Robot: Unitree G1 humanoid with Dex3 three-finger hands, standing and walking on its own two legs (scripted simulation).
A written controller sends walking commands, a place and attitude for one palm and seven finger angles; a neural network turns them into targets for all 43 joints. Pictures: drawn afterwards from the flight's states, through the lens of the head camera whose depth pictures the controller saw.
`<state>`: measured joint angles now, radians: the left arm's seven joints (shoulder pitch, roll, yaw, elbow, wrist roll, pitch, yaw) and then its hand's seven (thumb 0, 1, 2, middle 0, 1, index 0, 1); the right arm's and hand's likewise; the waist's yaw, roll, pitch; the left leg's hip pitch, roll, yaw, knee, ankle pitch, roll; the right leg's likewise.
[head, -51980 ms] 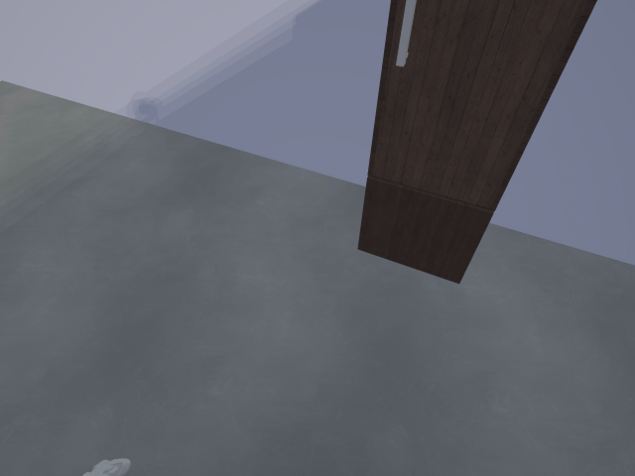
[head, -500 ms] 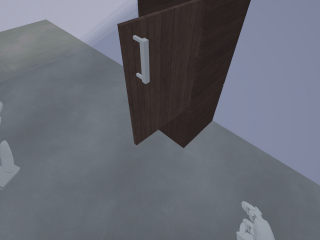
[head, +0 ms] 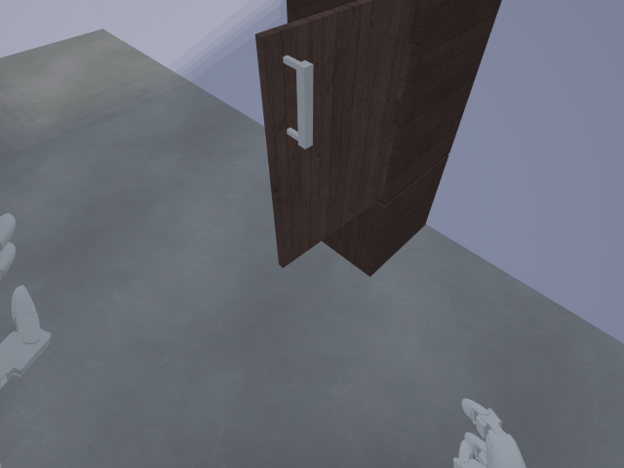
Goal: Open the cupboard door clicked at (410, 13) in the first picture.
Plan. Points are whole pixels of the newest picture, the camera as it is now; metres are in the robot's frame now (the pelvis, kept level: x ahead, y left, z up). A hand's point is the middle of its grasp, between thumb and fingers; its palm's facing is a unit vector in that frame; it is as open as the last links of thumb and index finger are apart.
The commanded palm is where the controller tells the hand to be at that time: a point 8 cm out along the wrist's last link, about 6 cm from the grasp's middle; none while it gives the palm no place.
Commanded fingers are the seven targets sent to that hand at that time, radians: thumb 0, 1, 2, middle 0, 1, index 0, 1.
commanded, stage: stop stepping back and stand still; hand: left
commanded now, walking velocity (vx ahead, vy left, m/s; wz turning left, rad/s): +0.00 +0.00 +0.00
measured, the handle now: (297, 103) +0.66 +0.07 +0.13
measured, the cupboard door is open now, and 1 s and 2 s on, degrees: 87 87 87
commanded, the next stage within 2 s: let the arm hang, fingers relaxed in 0.12 s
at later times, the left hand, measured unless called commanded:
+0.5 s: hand out of the picture +0.07 +0.18 -0.15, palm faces -0.03 -0.97 -0.25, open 7.4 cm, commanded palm none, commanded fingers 0.00 0.90 0.90 -0.20 -0.30 -0.20 -0.30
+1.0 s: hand out of the picture +0.02 +0.22 -0.15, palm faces +0.07 -0.94 -0.34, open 7.4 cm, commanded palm none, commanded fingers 0.00 0.90 0.90 -0.20 -0.30 -0.20 -0.30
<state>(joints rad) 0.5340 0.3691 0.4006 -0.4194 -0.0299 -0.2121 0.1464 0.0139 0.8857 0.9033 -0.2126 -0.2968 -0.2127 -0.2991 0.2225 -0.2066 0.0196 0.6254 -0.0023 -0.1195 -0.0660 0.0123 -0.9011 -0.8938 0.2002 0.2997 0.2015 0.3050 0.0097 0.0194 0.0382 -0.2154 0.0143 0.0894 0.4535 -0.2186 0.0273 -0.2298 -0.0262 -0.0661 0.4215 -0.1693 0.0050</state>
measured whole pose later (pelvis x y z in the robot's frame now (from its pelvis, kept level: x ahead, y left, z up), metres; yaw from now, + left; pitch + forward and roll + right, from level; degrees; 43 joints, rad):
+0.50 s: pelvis -0.02 -0.01 -0.01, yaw +2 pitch -1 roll +1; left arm 0.25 0.21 -0.01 0.75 0.03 0.06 -0.01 0.01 0.90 0.90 -0.20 -0.29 -0.20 -0.30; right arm 0.18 -0.29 -0.01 0.89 -0.02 0.01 0.01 0.01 -0.91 -0.89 0.20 0.30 0.20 0.30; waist -0.04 0.03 0.07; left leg -0.32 0.00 0.06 0.58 -0.24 0.02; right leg -0.35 -0.05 -0.08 0.60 -0.24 -0.02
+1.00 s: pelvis -0.01 -0.02 +0.00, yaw +3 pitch -2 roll +0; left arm 0.19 0.27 0.04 1.12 0.01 0.00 0.01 0.01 0.91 0.90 -0.20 -0.29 -0.20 -0.30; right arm 0.24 -0.25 -0.02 1.11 -0.02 0.02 -0.01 0.00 -0.91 -0.89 0.20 0.30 0.20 0.30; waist 0.00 0.06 0.05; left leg -0.22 0.02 0.04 0.44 -0.19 0.00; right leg -0.22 -0.02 -0.10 0.43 -0.18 -0.03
